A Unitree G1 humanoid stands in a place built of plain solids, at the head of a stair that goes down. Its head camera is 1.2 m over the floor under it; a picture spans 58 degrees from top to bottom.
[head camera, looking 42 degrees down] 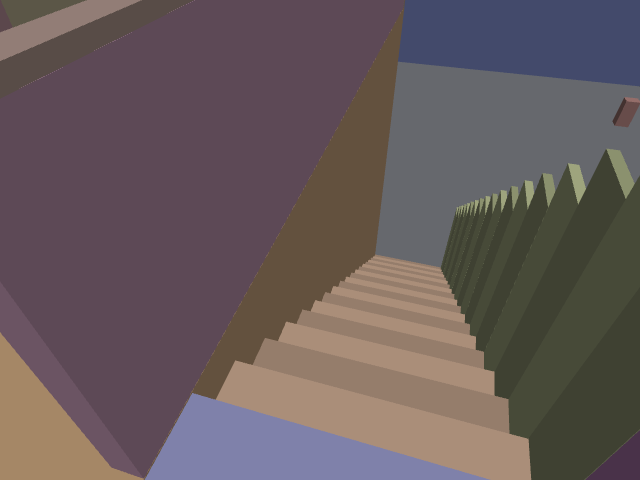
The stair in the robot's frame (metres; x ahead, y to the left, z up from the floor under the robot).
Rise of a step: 0.20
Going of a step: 0.25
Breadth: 1.02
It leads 16 degrees to the right of straight ahead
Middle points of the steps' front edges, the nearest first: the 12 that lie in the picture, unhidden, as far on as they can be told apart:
0.51 -0.11 0.00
0.75 -0.18 -0.20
0.99 -0.25 -0.40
1.23 -0.32 -0.59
1.47 -0.39 -0.79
1.70 -0.46 -0.99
1.94 -0.53 -1.19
2.18 -0.60 -1.39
2.42 -0.67 -1.59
2.66 -0.74 -1.78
2.90 -0.81 -1.98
3.14 -0.88 -2.18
